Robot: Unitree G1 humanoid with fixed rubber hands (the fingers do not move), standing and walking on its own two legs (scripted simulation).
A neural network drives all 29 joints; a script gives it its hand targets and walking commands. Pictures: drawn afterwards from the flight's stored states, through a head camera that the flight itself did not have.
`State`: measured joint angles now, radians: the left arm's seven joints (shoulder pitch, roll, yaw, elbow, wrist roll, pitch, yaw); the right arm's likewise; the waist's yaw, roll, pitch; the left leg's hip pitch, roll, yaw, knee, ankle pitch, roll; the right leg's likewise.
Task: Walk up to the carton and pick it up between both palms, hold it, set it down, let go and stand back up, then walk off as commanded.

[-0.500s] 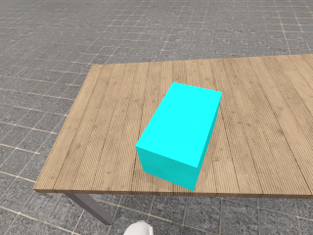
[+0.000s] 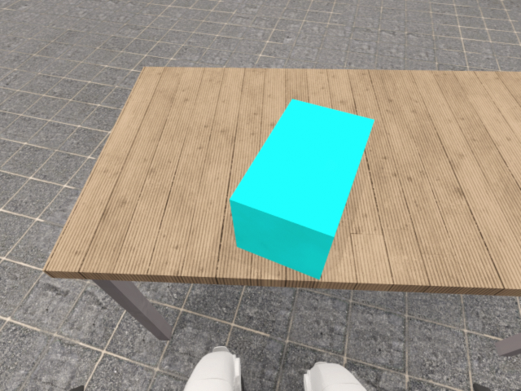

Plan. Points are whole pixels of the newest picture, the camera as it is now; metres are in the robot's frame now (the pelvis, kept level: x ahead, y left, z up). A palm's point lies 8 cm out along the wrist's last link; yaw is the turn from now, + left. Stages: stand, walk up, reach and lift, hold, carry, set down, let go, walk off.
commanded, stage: walk up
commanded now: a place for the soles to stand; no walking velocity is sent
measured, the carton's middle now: (305, 183) +0.47 -0.05 +0.00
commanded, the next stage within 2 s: none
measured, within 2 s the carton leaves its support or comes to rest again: neither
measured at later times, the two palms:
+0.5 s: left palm out of the picture +0.04 +0.33 -0.05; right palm out of the picture +0.06 -0.34 -0.08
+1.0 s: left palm out of the picture +0.10 +0.35 -0.07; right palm out of the picture +0.10 -0.29 -0.06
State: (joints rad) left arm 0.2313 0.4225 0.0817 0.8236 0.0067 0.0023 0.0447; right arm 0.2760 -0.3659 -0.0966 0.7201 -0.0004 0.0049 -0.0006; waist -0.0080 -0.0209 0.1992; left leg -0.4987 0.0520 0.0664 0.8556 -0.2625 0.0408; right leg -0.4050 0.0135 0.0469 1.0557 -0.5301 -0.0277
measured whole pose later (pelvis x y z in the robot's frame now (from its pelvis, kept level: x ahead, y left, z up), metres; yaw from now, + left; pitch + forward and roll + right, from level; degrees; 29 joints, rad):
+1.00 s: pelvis +0.01 +0.02 +0.02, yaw -2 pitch +1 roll -1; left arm 0.28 0.42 0.08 0.85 0.03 -0.08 0.02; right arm 0.25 -0.37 -0.10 0.73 0.00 -0.03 0.01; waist -0.01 0.02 0.03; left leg -0.39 0.03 0.05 0.79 -0.41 0.03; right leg -0.41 0.02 0.08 0.76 -0.37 0.02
